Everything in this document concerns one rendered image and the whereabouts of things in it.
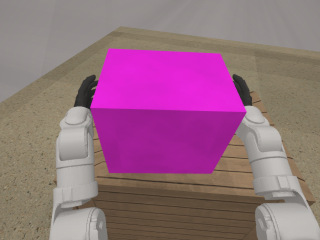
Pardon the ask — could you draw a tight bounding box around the left robot hand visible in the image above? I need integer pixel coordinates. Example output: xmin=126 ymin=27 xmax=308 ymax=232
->
xmin=74 ymin=74 xmax=99 ymax=111

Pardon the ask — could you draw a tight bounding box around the robot left forearm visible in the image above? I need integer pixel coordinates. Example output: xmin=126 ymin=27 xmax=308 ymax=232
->
xmin=49 ymin=106 xmax=99 ymax=240

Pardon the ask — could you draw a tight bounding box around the left robot upper arm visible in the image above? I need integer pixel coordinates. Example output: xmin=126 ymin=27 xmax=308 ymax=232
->
xmin=50 ymin=207 xmax=108 ymax=240

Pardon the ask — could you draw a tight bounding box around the carton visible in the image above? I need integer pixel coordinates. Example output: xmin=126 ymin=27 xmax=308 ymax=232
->
xmin=90 ymin=48 xmax=247 ymax=174

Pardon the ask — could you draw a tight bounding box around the right robot hand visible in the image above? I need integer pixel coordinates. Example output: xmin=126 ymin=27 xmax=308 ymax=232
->
xmin=232 ymin=74 xmax=253 ymax=106

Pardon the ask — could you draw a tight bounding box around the right robot upper arm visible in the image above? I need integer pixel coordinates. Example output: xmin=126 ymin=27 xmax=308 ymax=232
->
xmin=255 ymin=202 xmax=320 ymax=240

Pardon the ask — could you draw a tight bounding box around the pedestal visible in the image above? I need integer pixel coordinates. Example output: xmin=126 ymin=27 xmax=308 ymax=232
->
xmin=53 ymin=91 xmax=316 ymax=240

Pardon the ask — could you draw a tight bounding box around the robot right forearm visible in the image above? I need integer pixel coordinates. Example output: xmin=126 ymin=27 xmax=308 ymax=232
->
xmin=235 ymin=105 xmax=320 ymax=234

